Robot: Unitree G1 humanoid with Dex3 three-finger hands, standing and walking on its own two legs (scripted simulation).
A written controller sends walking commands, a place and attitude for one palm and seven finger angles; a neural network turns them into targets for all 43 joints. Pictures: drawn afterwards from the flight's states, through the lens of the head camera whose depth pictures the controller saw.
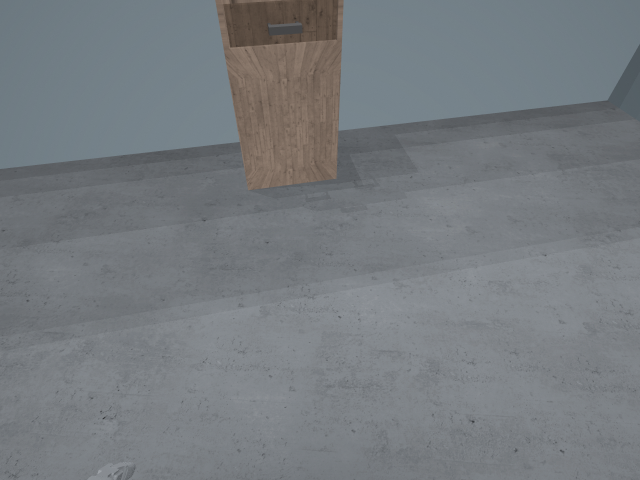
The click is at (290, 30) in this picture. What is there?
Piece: drawer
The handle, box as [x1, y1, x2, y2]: [267, 21, 301, 35]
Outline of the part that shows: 301,24 297,21 288,24 271,25 267,23 269,35 299,33 301,32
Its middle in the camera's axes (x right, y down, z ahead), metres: -0.14 -0.77 +1.40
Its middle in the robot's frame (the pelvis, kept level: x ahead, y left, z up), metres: +1.56 +0.22 -0.01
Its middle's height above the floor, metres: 0.76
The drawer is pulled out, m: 0.00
